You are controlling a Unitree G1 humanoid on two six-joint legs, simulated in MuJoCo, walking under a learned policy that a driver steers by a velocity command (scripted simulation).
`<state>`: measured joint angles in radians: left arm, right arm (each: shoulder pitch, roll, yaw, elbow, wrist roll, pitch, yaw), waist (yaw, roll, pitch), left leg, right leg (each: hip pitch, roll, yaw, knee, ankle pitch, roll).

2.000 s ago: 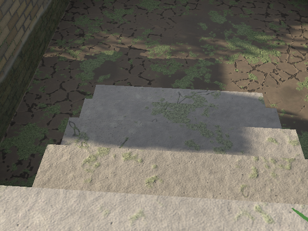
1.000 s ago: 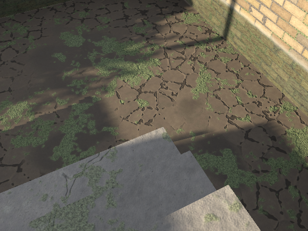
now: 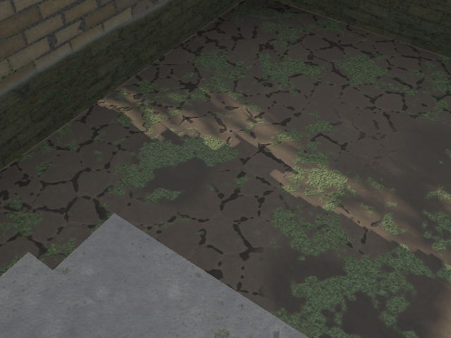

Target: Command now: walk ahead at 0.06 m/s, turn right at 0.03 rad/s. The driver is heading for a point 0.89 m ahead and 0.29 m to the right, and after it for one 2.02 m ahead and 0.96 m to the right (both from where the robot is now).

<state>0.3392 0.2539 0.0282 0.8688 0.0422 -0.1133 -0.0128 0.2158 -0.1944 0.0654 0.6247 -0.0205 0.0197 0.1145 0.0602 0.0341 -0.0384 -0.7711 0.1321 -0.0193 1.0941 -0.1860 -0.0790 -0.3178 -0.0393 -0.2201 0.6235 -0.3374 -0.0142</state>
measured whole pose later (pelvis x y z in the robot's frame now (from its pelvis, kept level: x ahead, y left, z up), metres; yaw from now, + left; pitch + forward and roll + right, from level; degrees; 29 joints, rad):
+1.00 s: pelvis +0.28 -0.21 -0.09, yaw -24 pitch -1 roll -1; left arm 0.52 0.26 0.05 0.94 0.05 -0.08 0.05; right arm 0.10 -0.24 -0.06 0.84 -0.03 0.00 0.04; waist 0.07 0.04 0.02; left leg -0.47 -0.04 0.11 0.51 0.37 0.13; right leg 0.08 0.08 -0.18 0.93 -0.88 -0.08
